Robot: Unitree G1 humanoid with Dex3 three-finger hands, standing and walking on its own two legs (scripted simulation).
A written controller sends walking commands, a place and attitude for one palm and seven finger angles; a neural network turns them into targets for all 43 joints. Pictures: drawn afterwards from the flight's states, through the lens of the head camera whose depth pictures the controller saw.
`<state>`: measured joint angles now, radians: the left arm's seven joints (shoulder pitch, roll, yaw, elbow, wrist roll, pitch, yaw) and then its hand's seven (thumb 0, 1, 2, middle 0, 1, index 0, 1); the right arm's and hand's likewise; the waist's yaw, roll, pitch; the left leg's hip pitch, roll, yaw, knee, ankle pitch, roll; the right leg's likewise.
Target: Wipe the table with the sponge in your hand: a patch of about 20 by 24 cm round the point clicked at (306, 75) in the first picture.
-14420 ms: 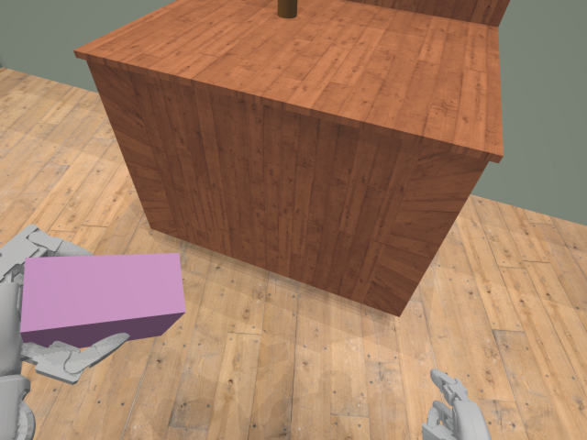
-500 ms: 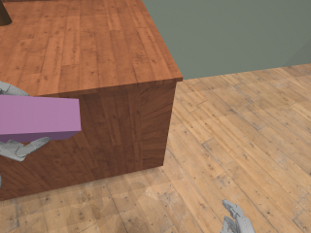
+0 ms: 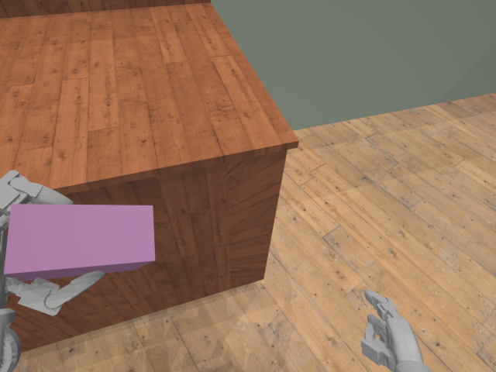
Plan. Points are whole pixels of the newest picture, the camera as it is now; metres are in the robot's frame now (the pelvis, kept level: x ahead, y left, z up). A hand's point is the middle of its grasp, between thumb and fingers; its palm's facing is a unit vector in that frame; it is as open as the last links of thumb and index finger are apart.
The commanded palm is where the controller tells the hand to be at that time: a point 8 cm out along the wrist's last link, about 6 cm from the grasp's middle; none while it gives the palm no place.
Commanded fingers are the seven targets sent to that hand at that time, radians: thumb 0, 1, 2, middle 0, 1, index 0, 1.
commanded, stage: shuffle to correct the standing spot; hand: left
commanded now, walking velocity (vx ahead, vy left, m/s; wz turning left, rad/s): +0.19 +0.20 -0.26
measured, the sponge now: (105, 242) +0.24 +0.20 +0.15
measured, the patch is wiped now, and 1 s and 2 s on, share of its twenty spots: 0.00 0.00 0.00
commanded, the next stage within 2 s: come to a stop and stand still in 0.82 s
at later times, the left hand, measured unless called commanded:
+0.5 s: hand (42, 190) +0.29 +0.29 +0.17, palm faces +0.28 -0.85 -0.45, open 10.7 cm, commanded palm +0.25 +0.34 +0.18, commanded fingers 0.00 0.10 1.30 -1.20 -1.60 -1.20 -1.60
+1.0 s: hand out of the picture +0.38 +0.42 +0.17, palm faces +0.36 -0.82 -0.44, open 10.7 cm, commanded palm +0.33 +0.45 +0.18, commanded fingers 0.00 0.10 1.30 -1.20 -1.60 -1.20 -1.60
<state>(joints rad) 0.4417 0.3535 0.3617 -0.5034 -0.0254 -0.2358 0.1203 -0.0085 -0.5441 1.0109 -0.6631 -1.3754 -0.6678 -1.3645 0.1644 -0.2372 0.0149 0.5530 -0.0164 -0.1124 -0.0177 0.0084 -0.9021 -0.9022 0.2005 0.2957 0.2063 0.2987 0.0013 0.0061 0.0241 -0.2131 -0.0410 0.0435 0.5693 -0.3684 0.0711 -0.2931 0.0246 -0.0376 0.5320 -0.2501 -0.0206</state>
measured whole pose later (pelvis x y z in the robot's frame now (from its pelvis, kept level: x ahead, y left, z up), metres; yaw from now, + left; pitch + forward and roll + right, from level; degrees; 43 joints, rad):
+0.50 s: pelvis +0.06 +0.07 +0.00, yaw -5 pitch -3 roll +0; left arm 0.50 0.38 0.37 -0.55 -0.02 -0.23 0.11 -0.01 -0.55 1.01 -0.67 -1.37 -0.67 -1.36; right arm 0.23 -0.24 -0.02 0.60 0.01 -0.06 -0.01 0.01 -0.90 -0.90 0.20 0.30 0.21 0.30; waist 0.01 -0.02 0.09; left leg -0.43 0.09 -0.02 0.78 -0.30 0.01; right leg -0.25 -0.07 -0.04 0.62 -0.33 0.02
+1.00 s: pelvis +0.14 +0.18 -0.01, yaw -5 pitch -3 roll +1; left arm 0.45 0.39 0.42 -0.49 -0.06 -0.20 0.13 -0.01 -0.55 1.01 -0.67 -1.37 -0.68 -1.36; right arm 0.15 -0.24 -0.04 0.61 0.02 -0.10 -0.02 0.01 -0.90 -0.90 0.20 0.30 0.21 0.30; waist 0.02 0.00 0.10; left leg -0.32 0.01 0.04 0.63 -0.27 0.00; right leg -0.27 -0.11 -0.01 0.77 -0.44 0.04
